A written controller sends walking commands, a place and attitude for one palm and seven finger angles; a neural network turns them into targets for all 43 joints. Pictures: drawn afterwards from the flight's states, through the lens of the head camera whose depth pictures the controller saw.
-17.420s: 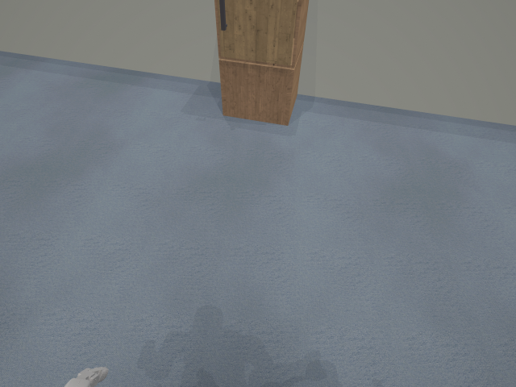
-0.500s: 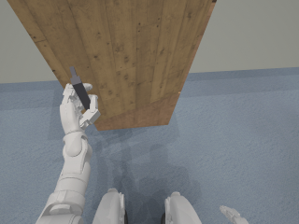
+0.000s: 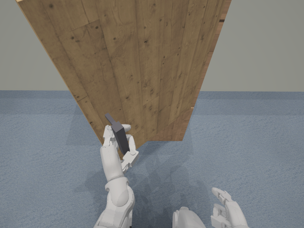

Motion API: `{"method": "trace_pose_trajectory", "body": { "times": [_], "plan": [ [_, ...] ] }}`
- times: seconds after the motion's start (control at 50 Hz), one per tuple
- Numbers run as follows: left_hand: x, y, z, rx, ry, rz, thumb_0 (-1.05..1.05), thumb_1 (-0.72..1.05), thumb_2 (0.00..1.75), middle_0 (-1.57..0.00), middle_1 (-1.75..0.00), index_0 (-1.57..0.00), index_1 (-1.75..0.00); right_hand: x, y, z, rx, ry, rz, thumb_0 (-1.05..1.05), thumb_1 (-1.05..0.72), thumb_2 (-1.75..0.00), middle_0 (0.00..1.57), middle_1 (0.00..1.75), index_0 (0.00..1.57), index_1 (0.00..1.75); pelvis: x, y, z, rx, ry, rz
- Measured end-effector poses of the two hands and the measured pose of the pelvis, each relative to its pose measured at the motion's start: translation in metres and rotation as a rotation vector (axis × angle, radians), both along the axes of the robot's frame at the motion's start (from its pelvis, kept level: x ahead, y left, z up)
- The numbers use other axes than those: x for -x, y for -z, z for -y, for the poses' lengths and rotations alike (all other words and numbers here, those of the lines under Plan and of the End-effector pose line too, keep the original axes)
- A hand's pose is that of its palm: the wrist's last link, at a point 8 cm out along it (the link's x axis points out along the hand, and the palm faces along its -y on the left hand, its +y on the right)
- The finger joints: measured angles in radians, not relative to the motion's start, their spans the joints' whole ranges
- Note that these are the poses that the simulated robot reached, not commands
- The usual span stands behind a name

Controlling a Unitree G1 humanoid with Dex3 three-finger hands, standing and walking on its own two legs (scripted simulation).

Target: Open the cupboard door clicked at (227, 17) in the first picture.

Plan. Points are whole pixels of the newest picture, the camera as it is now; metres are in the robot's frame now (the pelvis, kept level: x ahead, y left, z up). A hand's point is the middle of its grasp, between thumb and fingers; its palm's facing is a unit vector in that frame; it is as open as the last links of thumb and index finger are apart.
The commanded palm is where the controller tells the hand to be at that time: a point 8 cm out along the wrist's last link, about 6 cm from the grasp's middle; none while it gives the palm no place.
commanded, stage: pull the door open along its arc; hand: left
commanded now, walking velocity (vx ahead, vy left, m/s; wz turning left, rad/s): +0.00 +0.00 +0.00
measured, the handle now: (118, 136) +0.35 +0.11 +0.01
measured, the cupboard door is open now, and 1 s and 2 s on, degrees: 40 40 43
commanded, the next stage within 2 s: open thumb and fingers to let go in 0.02 s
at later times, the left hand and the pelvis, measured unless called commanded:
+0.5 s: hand (135, 154) +0.30 +0.06 +0.01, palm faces +0.39 -0.92 -0.04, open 9.5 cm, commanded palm +0.25 +0.10 +0.01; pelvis +0.00 -0.02 -0.01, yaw +1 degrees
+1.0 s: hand (134, 155) +0.30 +0.06 +0.01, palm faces +0.31 -0.95 -0.03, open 14.8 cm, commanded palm +0.25 +0.10 +0.01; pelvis -0.01 +0.01 -0.01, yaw -1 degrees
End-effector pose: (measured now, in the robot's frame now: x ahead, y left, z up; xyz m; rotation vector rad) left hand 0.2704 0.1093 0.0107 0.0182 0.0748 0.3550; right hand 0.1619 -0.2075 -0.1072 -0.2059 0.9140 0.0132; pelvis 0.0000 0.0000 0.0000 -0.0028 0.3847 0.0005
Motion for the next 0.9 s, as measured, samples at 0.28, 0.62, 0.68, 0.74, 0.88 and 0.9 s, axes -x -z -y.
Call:
{"method": "trace_pose_trajectory", "body": {
  "times": [0.28, 0.62, 0.68, 0.74, 0.88, 0.9],
  "plan": [
    [0.004, 0.001, 0.010, -0.024, -0.046, 0.009, 0.01, 0.63, 0.77, -0.37, -1.32, -0.44, -1.33, -0.025, 0.005, 0.018, 0.005, -0.029, 0.092, 0.01, -0.90, -0.90, 0.20, 0.30, 0.20, 0.30, 0.003, 0.009, 0.021, -0.023, -0.019, -0.001],
    [0.011, 0.003, 0.006, -0.009, -0.032, 0.003, 0.01, -0.22, 0.42, -0.32, -1.22, -0.35, -1.22, 0.012, 0.012, 0.031, 0.034, 0.034, 0.010, 0.01, -0.90, -0.90, 0.20, 0.30, 0.20, 0.30, 0.004, 0.008, 0.016, -0.023, -0.002, -0.003],
    [0.010, 0.003, 0.005, -0.007, -0.023, 0.012, 0.00, -0.34, 0.37, -0.30, -1.17, -0.33, -1.17, 0.014, 0.014, 0.028, 0.039, 0.036, 0.009, 0.01, -0.90, -0.90, 0.20, 0.30, 0.20, 0.30, 0.005, 0.009, 0.012, -0.019, 0.000, -0.004],
    [0.009, 0.003, 0.004, -0.006, -0.011, 0.012, 0.00, -0.41, 0.34, -0.29, -1.09, -0.32, -1.09, 0.013, 0.013, 0.023, 0.038, 0.038, 0.015, 0.01, -0.90, -0.90, 0.20, 0.30, 0.20, 0.30, 0.006, 0.010, 0.008, -0.015, 0.002, -0.004],
    [0.009, 0.002, 0.004, -0.005, 0.020, 0.001, -0.01, -0.48, 0.31, -0.25, -0.82, -0.29, -0.81, 0.008, 0.006, 0.005, 0.021, 0.027, 0.049, 0.01, -0.90, -0.90, 0.20, 0.30, 0.20, 0.30, 0.008, 0.008, -0.001, -0.003, 0.007, 0.005],
    [0.009, 0.002, 0.004, -0.005, 0.025, 0.001, -0.01, -0.49, 0.31, -0.25, -0.77, -0.29, -0.77, 0.006, 0.005, 0.003, 0.020, 0.025, 0.054, 0.01, -0.90, -0.90, 0.20, 0.30, 0.20, 0.30, 0.009, 0.008, -0.002, -0.001, 0.007, 0.006]
  ]
}}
